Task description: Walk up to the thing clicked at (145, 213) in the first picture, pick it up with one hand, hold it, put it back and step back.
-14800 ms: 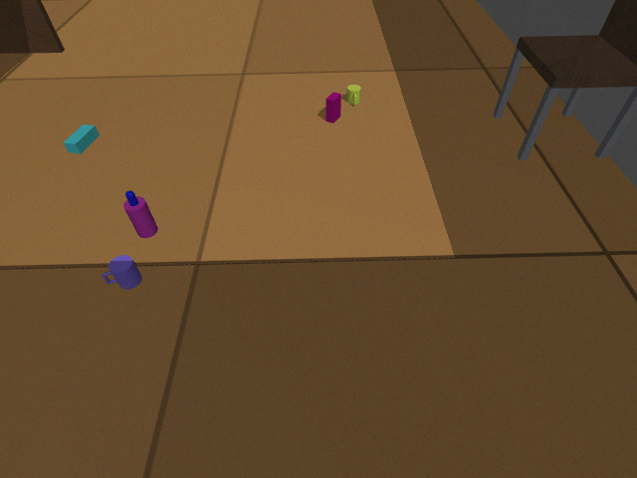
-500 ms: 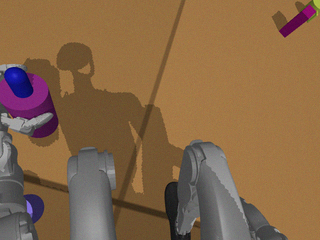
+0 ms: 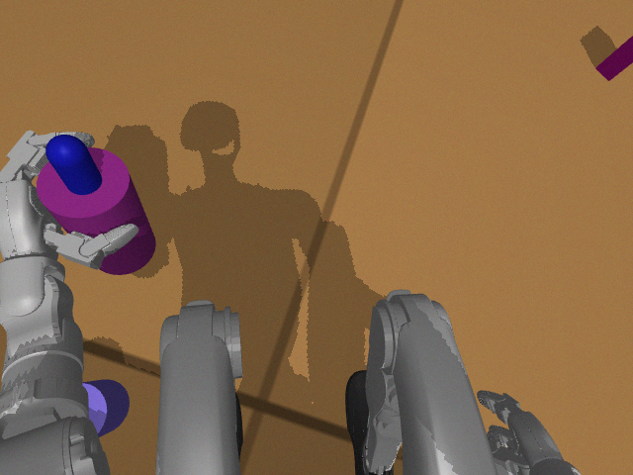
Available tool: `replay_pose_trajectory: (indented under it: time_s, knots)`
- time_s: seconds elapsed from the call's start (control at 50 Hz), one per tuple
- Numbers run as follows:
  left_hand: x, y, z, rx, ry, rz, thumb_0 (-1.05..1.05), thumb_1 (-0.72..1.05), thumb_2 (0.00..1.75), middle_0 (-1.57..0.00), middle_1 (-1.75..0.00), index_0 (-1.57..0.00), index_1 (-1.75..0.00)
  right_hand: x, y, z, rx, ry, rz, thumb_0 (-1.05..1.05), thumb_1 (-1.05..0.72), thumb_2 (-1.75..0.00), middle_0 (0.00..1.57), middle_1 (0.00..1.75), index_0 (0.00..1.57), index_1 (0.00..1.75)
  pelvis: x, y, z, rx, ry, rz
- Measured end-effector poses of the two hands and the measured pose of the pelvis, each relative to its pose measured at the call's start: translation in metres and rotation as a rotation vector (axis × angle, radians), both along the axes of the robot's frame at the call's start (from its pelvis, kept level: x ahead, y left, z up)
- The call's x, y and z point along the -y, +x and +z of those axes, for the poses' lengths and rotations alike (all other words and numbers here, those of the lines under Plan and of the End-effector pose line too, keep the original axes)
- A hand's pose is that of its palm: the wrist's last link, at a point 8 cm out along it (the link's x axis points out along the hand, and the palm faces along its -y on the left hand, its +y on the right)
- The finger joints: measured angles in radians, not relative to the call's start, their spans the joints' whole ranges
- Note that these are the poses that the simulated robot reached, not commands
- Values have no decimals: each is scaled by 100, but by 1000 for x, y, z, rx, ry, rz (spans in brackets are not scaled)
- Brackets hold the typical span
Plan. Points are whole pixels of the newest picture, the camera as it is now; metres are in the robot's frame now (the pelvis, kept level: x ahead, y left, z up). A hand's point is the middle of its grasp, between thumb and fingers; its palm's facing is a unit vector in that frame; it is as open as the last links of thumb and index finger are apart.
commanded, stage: settle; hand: left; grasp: from the side
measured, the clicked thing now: (98, 205) +0.43 +0.27 -0.06
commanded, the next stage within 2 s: lift in 0.58 s
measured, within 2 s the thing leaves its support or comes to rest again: neither
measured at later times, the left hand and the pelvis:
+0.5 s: hand (81, 196) +0.42 +0.27 -0.01, palm faces +0.23 -0.97 -0.05, open 11.8 cm; pelvis +0.00 +0.00 +0.02, yaw +1 degrees
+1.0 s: hand (76, 187) +0.42 +0.26 +0.02, palm faces +0.21 -0.98 -0.05, open 11.8 cm; pelvis +0.00 +0.00 +0.04, yaw +2 degrees
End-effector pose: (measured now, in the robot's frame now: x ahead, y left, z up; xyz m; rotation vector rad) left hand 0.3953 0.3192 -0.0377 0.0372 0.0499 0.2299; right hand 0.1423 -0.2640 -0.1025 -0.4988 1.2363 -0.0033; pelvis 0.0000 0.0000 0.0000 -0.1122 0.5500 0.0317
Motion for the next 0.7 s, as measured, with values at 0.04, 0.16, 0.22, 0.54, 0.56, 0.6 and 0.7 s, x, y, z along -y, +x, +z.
replay_pose_trajectory:
  time_s: [0.04,0.16,0.22,0.54,0.56,0.6,0.7]
  knots:
    - [0,-1,3,-1,2,1,2,-56,106,-65,-98,-59,-95,0,-1,1,1,2,-6,0,-91,-90,20,29,20,30,0,0,2,-1,3,1]
    - [-1,-5,10,-5,6,12,2,-57,107,-65,-98,-60,-95,-2,-6,4,-1,13,-16,0,-91,-91,20,29,20,30,0,-2,8,-4,10,5]
    - [-1,-6,15,-6,12,13,2,-58,108,-65,-98,-60,-95,-3,-8,5,-2,17,-23,0,-91,-91,20,29,20,30,0,-3,10,-3,14,7]
    - [6,-3,30,-11,-1,10,2,-58,108,-65,-99,-59,-96,-5,-18,15,-2,30,-48,0,-91,-91,20,29,20,30,-1,-4,22,-13,22,13]
    - [6,-3,30,-11,-2,13,2,-58,108,-65,-99,-59,-96,-5,-18,16,-3,30,-48,0,-91,-91,20,29,20,30,-1,-3,23,-14,23,14]
    - [7,-2,31,-15,0,13,2,-58,108,-65,-99,-59,-96,-5,-18,16,-4,30,-48,0,-91,-91,20,29,20,30,0,-3,24,-15,25,14]
    - [8,1,35,-10,9,14,2,-58,108,-65,-99,-59,-96,-3,-18,17,-8,31,-49,0,-91,-91,20,29,20,30,0,-3,26,-17,28,16]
